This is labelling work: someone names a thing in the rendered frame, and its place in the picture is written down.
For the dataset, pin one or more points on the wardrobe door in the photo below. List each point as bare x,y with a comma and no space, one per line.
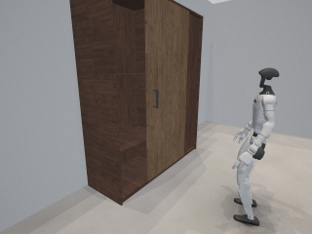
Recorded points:
191,80
166,27

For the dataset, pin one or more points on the handle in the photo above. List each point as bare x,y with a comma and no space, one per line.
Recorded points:
156,98

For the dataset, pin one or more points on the humanoid robot head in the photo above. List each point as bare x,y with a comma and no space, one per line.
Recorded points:
267,73

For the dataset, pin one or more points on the robot left forearm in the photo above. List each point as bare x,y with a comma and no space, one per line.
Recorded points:
260,138

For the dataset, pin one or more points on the robot right hand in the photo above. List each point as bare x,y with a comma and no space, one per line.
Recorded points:
243,134

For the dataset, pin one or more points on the robot left upper arm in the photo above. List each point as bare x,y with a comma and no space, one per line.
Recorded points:
268,103

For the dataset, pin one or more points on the robot left hand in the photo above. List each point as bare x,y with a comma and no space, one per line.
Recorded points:
245,158

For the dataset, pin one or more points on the robot right forearm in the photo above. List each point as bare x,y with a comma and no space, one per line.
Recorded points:
249,126

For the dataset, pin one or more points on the right robot thigh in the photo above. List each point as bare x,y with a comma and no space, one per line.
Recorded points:
244,147

